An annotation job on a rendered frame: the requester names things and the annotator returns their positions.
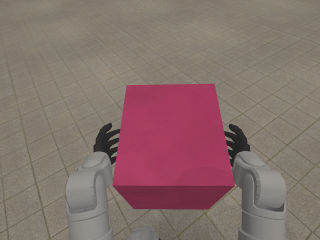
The left robot forearm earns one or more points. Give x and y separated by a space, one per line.
86 199

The left robot hand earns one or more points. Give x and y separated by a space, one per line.
103 145

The left robot thigh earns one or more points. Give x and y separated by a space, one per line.
143 234

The right robot forearm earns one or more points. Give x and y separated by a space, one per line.
263 199

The carton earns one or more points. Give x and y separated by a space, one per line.
172 152

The left robot shin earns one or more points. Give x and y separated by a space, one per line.
147 226

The right robot hand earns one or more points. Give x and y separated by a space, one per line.
240 143

